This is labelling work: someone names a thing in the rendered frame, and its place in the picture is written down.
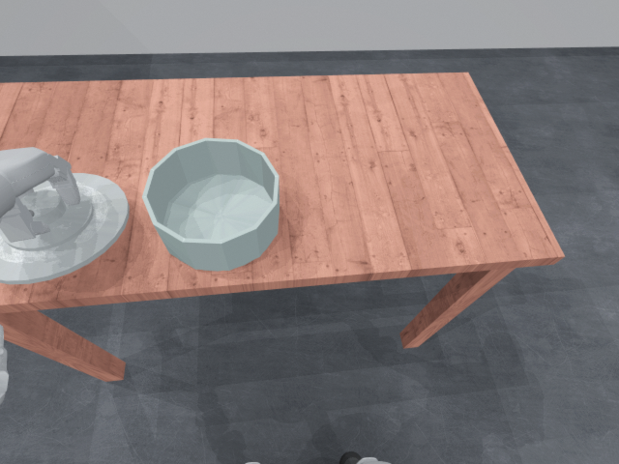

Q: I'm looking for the pot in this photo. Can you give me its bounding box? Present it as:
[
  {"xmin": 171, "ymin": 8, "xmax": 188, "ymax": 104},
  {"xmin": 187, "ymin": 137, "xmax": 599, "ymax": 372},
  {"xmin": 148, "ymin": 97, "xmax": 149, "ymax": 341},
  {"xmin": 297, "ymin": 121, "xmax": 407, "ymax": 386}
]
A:
[{"xmin": 142, "ymin": 138, "xmax": 280, "ymax": 272}]

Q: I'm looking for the lid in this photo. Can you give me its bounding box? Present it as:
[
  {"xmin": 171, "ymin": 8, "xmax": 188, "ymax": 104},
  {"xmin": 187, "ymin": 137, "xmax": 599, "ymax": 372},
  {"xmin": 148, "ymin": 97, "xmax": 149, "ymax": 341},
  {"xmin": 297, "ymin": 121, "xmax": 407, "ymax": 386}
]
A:
[{"xmin": 0, "ymin": 173, "xmax": 130, "ymax": 284}]

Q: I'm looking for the left robot hand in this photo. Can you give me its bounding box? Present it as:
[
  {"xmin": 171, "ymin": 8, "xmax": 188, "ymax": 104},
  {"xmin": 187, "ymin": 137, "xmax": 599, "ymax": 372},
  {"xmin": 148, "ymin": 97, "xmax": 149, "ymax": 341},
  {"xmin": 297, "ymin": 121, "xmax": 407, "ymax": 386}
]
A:
[{"xmin": 0, "ymin": 147, "xmax": 80, "ymax": 243}]

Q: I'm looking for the table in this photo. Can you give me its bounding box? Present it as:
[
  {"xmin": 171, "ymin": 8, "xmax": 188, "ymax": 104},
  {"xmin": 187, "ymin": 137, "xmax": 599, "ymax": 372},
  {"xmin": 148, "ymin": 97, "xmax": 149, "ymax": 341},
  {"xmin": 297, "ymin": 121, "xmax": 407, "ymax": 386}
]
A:
[{"xmin": 0, "ymin": 72, "xmax": 565, "ymax": 382}]

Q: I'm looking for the knob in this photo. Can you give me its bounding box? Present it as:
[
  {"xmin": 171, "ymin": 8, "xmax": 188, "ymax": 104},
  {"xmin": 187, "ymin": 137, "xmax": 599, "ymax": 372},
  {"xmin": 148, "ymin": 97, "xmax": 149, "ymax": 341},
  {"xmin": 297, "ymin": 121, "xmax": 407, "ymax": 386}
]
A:
[{"xmin": 20, "ymin": 189, "xmax": 66, "ymax": 225}]

